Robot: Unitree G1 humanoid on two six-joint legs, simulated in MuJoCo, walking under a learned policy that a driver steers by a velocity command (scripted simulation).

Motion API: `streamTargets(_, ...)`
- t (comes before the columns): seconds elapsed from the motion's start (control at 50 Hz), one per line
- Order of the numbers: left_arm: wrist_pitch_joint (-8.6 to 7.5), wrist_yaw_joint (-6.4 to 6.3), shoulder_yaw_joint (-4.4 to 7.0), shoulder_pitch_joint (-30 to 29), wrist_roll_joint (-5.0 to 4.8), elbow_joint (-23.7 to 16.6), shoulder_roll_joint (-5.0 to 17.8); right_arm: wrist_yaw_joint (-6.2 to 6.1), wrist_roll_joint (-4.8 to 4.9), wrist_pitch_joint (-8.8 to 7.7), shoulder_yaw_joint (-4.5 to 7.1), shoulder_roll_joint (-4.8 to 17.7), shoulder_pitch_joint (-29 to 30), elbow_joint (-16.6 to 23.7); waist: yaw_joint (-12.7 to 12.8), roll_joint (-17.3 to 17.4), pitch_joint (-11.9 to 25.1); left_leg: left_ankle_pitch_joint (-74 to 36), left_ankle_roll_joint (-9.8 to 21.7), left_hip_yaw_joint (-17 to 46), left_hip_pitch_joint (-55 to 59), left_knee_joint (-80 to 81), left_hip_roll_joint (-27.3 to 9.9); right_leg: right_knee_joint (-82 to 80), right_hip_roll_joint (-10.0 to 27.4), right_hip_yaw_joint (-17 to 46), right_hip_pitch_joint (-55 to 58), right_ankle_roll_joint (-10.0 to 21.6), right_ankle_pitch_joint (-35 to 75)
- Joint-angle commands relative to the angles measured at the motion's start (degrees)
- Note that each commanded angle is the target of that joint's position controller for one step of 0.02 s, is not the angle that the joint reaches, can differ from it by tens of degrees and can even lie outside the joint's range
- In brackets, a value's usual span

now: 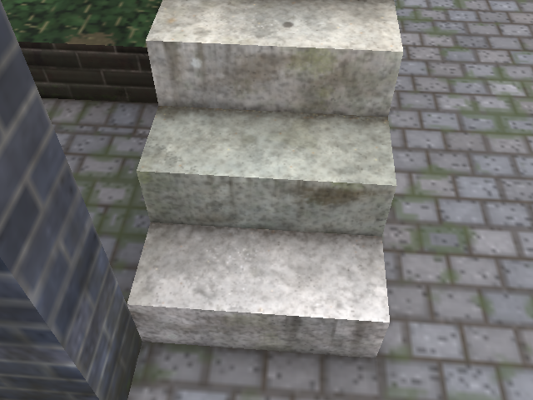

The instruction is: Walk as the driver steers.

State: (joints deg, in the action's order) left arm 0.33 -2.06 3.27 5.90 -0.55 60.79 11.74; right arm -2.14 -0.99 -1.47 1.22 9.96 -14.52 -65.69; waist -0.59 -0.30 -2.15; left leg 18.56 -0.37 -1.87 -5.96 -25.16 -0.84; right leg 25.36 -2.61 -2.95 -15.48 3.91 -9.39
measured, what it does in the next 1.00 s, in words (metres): walks ahead: right foot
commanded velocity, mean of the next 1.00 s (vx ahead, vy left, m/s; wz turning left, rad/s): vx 0.25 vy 0.00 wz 0.03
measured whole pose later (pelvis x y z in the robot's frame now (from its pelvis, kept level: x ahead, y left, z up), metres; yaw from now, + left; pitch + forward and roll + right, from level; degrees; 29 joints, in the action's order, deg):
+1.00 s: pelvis +0.23 -0.06 +0.01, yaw +3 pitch +0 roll -1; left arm -6.0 1.0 1.9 17.1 1.5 61.0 11.5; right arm 0.1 -1.3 -4.5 3.6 13.7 -10.2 -55.1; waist 0.5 2.2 -0.2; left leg 10.3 3.4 0.7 -37.8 -65.3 -6.0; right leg 17.2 -3.1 -6.2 -5.2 3.5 -12.0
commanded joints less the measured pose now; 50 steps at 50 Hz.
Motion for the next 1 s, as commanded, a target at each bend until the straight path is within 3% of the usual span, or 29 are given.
streamTargets(0.02, -0.43, -0.23, 1.00, -0.45, 0.01, -1.77, 5.66, -0.23, -0.01, -0.24, 0.84, 5.25, -3.89, 0.15, 0.07, 0.50, 1.05, -3.74, 1.01, 1.68, -9.49, 5.60, -2.38, -3.52, 5.72, 6.43, 8.90, 1.93, 6.67)
streamTargets(0.28, -0.46, -0.42, 0.95, 0.26, -0.01, -1.03, 5.26, -0.43, 0.02, -0.39, 1.02, 4.51, -5.64, -0.63, 0.05, 0.55, 0.71, -2.25, 1.03, 1.40, -9.99, 5.56, -2.30, -4.80, 5.83, 6.97, 7.83, 2.05, 2.34)
streamTargets(0.3, -0.40, -0.46, 0.94, 1.37, 0.02, -0.52, 5.09, -0.49, 0.11, -0.32, 1.05, 4.22, -6.98, -1.26, 0.03, 0.35, 1.79, 1.57, 1.28, 0.74, -9.52, 5.21, -1.81, -5.25, 5.41, 6.72, 7.93, 2.14, -4.30)
streamTargets(0.32, -0.40, -0.08, -0.19, 6.89, 2.08, 1.12, 2.90, -0.33, -1.64, 0.34, 0.19, 1.54, -7.80, -0.78, 1.56, 2.21, 3.04, 8.65, 2.85, 4.47, -8.72, 6.47, -3.24, -7.05, 7.51, 9.35, 8.85, 1.72, -12.28)
streamTargets(0.36, -0.19, 0.13, 0.74, 6.62, 1.74, 1.03, 5.99, 0.00, -1.58, 0.88, 0.88, 3.76, -6.02, 1.28, 1.11, 0.17, -1.93, 18.02, 4.90, 4.36, -11.48, 4.06, -2.00, -7.47, 6.40, 10.22, 4.39, 2.55, -27.36)
streamTargets(0.38, -0.27, 0.23, 0.87, 6.26, 1.54, 0.57, 6.39, 0.17, -1.49, 0.83, 0.97, 4.03, -6.09, 1.91, 0.93, -0.89, -3.67, 18.86, 5.57, 4.52, -13.02, 2.99, -1.93, -8.07, 7.17, 11.82, 3.23, 3.21, -30.23)
streamTargets(0.46, -1.16, 0.91, 0.98, 6.47, 0.94, -0.72, 5.70, 0.90, -1.33, -0.37, 1.19, 3.31, -10.60, 2.08, -1.10, -1.02, -3.40, 12.55, 7.28, 4.91, -8.24, 3.05, -1.94, -10.86, 9.72, 16.46, 0.07, 3.84, -29.43)
streamTargets(0.5, -2.01, 1.38, 0.66, -0.23, 0.59, -3.85, 4.23, 0.73, -0.85, -1.15, 1.92, 5.11, -16.28, 0.89, -4.95, 4.53, -4.49, 16.81, 10.17, 13.00, 3.33, 12.20, -6.57, -2.97, 4.08, 8.23, -11.60, 0.96, -22.17)
streamTargets(0.52, -2.84, 1.76, 0.32, -4.33, 0.92, -5.93, 2.54, 0.32, -0.60, -1.51, 2.96, 7.89, -20.49, -0.57, -6.77, 10.80, -6.40, 21.05, 12.47, 22.13, 10.36, 18.93, -12.75, 7.63, -0.35, 0.98, -20.41, -0.78, -15.19)
streamTargets(0.54, -3.53, 2.01, 0.37, -6.18, 2.04, -7.27, 3.49, -0.11, -0.79, -1.70, 3.69, 9.17, -19.44, -0.53, -6.69, 11.85, -10.01, 16.94, 13.92, 26.12, 11.65, 20.25, -17.74, 13.87, 1.15, -0.57, -26.07, -0.79, -13.23)
streamTargets(0.56, -4.06, 2.32, 0.71, -5.62, 2.36, -7.66, 4.52, -0.25, -1.07, -1.99, 3.76, 8.32, -19.39, -0.24, -5.95, 9.09, -9.99, 12.56, 14.63, 25.92, 12.64, 19.67, -18.78, 17.67, 3.30, 1.39, -28.87, -0.63, -13.97)
streamTargets(0.62, -4.93, 3.63, 1.01, -4.82, 1.75, -8.83, 4.21, -0.79, -1.78, -3.08, 3.49, 6.24, -17.13, 0.22, -3.82, 7.76, -8.57, -2.61, 12.95, 19.20, 15.78, 16.80, -16.59, 18.48, 5.66, 2.37, -29.76, -1.12, -13.23)
streamTargets(0.64, -5.91, 2.89, 1.60, -4.13, -3.89, -8.82, 6.22, -1.06, 2.92, -3.54, 4.80, 11.20, -16.85, 0.58, -2.47, 6.79, -9.34, -3.81, 11.97, 18.41, 12.38, 15.68, -18.10, 18.83, 6.32, 2.69, -28.37, -0.82, -13.27)
streamTargets(0.66, -6.21, 2.86, 1.31, -4.36, -4.03, -9.10, 5.90, -1.01, 3.42, -3.87, 4.81, 11.45, -15.83, 1.29, -1.82, 5.72, -8.89, -4.51, 11.48, 17.00, 9.99, 15.81, -17.93, 17.14, 6.22, 2.25, -25.88, -0.68, -11.34)
streamTargets(0.68, -6.40, 3.12, 1.02, -3.45, -2.98, -8.48, 4.50, -0.81, 3.40, -4.08, 4.37, 10.08, -14.51, 1.76, -0.74, 6.58, -8.29, -5.80, 10.74, 14.49, 6.03, 15.34, -16.58, 14.70, 5.72, 1.13, -20.07, -0.18, -7.52)
streamTargets(0.7, -6.41, 3.20, 1.21, -0.99, -2.32, -7.61, 4.36, -0.71, 2.76, -3.84, 4.29, 10.77, -10.58, 3.18, 1.55, 6.36, -7.20, -12.27, 9.17, 9.86, -2.40, 12.89, -13.30, 10.83, 3.33, -1.66, -8.25, 0.13, -2.95)
streamTargets(0.74, -5.51, 2.94, 3.54, 10.26, -1.88, -3.87, 7.51, -0.36, 1.87, -4.17, 3.66, 10.33, -9.89, 3.97, 7.28, 5.88, 0.96, -35.40, 6.77, 4.47, -11.78, -0.71, -8.51, 11.28, -1.83, -5.20, 14.79, 1.55, 1.89)
streamTargets(0.76, -5.13, 2.42, 4.91, 19.19, -2.06, -1.57, 10.24, -0.21, 1.51, -4.55, 3.03, 9.19, -8.59, 4.36, 12.28, 3.25, 5.32, -38.79, 4.33, 1.44, -18.32, -14.27, -5.20, 9.12, 0.39, -1.68, 25.88, 3.81, 0.18)
streamTargets(0.78, -4.88, 1.66, 5.73, 26.61, -1.65, -0.51, 16.72, -0.13, 0.22, -4.91, 1.47, 4.61, -8.10, 6.71, 12.91, -12.03, 9.91, -11.17, 1.12, -1.50, -28.30, -37.39, -0.03, -2.31, 16.86, 23.02, 32.06, 9.46, -11.33)
streamTargets(0.8, -5.56, 2.18, 4.57, 25.40, -0.39, -0.43, 16.43, 0.31, 1.97, -6.18, 0.86, 1.00, -11.99, 6.59, 9.30, -18.71, 14.96, 11.35, 1.65, 6.47, -34.38, -54.01, 3.80, -15.26, 25.90, 50.25, 31.92, 15.84, -17.57)
streamTargets(0.82, -6.23, 2.54, 2.87, 17.01, -0.73, -1.98, 12.41, 0.71, 3.76, -6.97, 1.65, 4.70, -9.79, 7.60, 5.92, -10.25, 6.89, 8.50, 3.64, 8.17, -39.51, -59.32, -1.07, -15.62, 26.01, 46.75, 24.99, 13.98, -23.05)
streamTargets(0.84, -7.10, 2.84, 1.28, 10.58, -0.90, -3.76, 7.99, 1.30, 4.45, -7.26, 2.41, 8.19, -5.10, 9.13, 4.10, -4.38, 2.18, 2.92, 5.39, 7.40, -38.87, -56.88, -4.38, -15.08, 23.24, 36.61, 17.38, 11.03, -20.97)
streamTargets(0.86, -7.52, 3.30, 0.73, 5.78, -0.21, -4.56, 8.13, 0.91, 3.95, -6.80, 2.66, 7.12, -4.46, 8.70, 1.84, -0.96, 0.40, -0.89, 5.75, 6.39, -35.60, -53.94, -6.68, -15.67, 20.80, 28.21, 11.02, 8.91, -13.51)
streamTargets(0.88, -7.37, 3.33, 0.80, 4.31, 0.35, -5.02, 8.90, 0.69, 2.59, -5.85, 3.06, 6.37, -5.40, 7.94, 0.16, -1.24, 0.33, -2.43, 5.94, 6.70, -32.81, -50.98, -8.45, -16.01, 18.58, 22.04, 7.73, 7.69, -7.89)
streamTargets(0.92, -7.13, 3.33, 0.27, 5.72, 0.86, -4.01, 7.56, 0.85, 3.50, -4.41, 3.17, 5.44, -4.96, 8.34, -0.46, -2.11, -0.91, -4.26, 5.79, 6.73, -30.80, -49.01, -8.56, -18.51, 16.64, 13.26, 4.47, 6.91, -0.12)
streamTargets(0.94, -7.12, 3.04, 0.25, 7.29, 1.04, -3.26, 7.90, 0.84, 3.41, -3.98, 3.26, 5.49, -3.72, 8.84, -0.53, -1.78, -1.68, -5.72, 5.40, 6.92, -32.55, -48.24, -8.15, -18.98, 16.11, 10.22, 4.89, 7.17, 4.45)
streamTargets(0.96, -7.05, 2.79, -0.42, 11.88, 2.97, -1.23, 6.64, 3.09, -2.33, -2.51, 1.89, 2.97, -1.74, 10.72, -1.08, 1.63, -5.68, -8.55, 3.61, 3.17, -29.62, -43.06, -5.72, -18.89, 13.37, 4.60, -1.38, 5.95, 10.48)
streamTargets(0.98, -6.70, 2.70, -0.47, 11.99, 3.03, -0.84, 6.96, 3.34, -2.98, -2.00, 1.44, 1.37, 0.36, 11.91, -1.55, -0.35, -6.12, -11.30, 2.96, 1.02, -28.11, -37.55, -4.54, -17.99, 11.51, -0.32, -3.02, 5.24, 16.86)
streamTargets(1.0, -6.68, 2.68, -0.68, 11.84, 2.79, -1.31, 6.77, 3.51, -2.07, -1.89, 1.02, 1.51, 2.34, 13.09, -1.17, -1.95, -5.28, -13.98, 2.51, -0.45, -26.35, -31.61, -3.92, -17.44, 10.77, -2.70, -3.02, 5.03, 19.34)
